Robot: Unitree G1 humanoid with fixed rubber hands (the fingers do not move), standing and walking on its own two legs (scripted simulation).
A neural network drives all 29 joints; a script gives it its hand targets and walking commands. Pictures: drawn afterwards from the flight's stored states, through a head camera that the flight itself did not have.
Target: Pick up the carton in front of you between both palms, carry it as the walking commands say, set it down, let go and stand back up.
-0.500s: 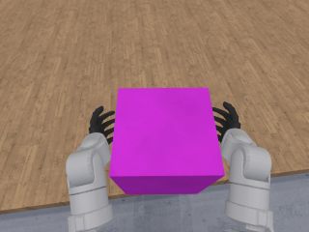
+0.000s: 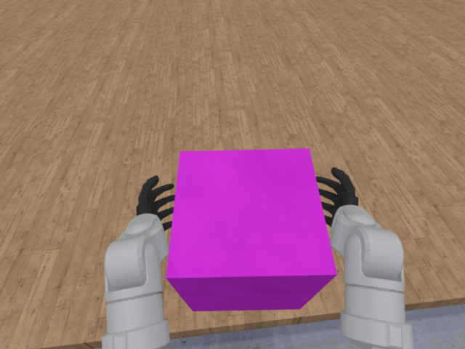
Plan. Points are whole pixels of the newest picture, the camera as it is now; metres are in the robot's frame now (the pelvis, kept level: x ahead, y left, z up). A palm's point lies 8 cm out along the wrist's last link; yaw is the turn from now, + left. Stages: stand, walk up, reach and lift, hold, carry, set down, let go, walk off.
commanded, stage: carry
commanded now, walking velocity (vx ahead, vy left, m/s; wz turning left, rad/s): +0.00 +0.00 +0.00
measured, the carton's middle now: (245, 237) +0.33 +0.00 +0.03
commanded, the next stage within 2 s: none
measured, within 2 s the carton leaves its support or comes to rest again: neither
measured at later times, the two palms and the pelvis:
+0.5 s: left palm (139, 242) +0.28 +0.16 +0.11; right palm (349, 235) +0.28 -0.15 +0.11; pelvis -0.04 +0.01 +0.00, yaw +0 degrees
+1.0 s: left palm (134, 261) +0.25 +0.16 +0.11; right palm (358, 254) +0.25 -0.15 +0.11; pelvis -0.07 +0.00 +0.00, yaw +0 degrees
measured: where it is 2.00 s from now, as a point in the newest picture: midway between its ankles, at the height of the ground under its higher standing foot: outside the picture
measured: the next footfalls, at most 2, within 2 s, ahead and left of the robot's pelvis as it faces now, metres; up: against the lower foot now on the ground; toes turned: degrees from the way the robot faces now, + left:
none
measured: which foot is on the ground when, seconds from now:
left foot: down 0.00-1.00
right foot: down 0.00-1.00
